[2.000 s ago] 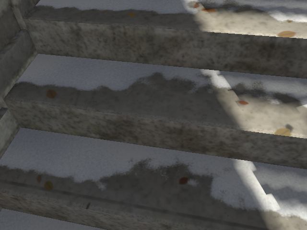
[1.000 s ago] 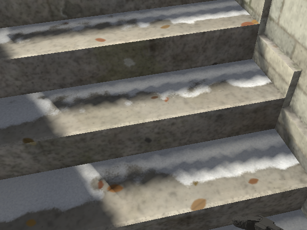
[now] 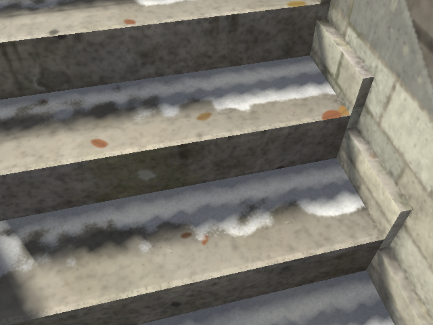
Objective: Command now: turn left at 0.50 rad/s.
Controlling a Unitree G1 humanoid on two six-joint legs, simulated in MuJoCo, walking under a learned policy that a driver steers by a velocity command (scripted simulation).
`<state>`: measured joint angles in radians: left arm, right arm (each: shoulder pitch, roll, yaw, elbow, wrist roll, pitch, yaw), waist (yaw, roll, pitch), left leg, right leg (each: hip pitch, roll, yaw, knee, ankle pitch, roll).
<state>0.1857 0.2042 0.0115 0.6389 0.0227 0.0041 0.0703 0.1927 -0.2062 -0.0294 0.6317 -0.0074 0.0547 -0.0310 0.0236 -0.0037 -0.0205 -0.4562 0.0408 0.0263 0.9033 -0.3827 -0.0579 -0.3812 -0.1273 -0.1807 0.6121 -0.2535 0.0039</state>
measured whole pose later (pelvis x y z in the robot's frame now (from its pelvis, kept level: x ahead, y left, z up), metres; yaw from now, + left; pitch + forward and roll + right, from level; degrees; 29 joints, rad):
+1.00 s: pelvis -0.01 +0.04 +0.00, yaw +28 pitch +1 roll +0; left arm 0.29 0.22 0.06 0.77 0.01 0.04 0.06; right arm 0.19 -0.14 0.01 0.62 -0.03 0.02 -0.03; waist 0.01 -0.03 -0.02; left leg -0.31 -0.03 0.06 0.58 -0.29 0.07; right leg -0.48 -0.04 0.02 1.21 -0.45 0.09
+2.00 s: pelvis +0.07 +0.13 +0.00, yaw +28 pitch +3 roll -1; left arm 0.36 0.24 0.03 0.99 -0.03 -0.05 0.00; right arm 0.33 -0.21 -0.05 0.86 -0.01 -0.04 -0.01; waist -0.05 -0.03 -0.04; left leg -0.30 0.03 0.05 0.58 -0.34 0.02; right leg -0.43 0.01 0.12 1.32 -0.47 -0.03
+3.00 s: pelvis +0.46 +0.43 +0.32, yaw +19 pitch +2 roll +1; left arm 0.21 0.21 0.01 0.81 -0.03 -0.06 -0.03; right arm 0.33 -0.24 -0.01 1.05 -0.05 -0.06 0.03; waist 0.04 -0.02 -0.11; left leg -0.39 0.08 0.24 0.71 -0.34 0.04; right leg -0.96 0.01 0.12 2.03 -0.02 -0.19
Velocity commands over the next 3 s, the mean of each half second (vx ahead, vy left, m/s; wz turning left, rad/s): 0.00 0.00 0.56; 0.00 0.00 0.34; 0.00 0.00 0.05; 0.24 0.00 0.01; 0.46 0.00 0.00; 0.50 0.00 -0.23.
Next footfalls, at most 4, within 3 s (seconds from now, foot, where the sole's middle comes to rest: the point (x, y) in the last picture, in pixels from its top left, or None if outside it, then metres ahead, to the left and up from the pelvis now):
0.04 left None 0.04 0.12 -0.76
0.42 right None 0.09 -0.08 -0.76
0.86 left None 0.00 0.14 -0.76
1.22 right None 0.09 -0.09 -0.76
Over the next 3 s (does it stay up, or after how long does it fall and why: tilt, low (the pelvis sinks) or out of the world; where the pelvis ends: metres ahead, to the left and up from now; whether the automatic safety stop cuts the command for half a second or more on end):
stays up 0.46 0.43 0.32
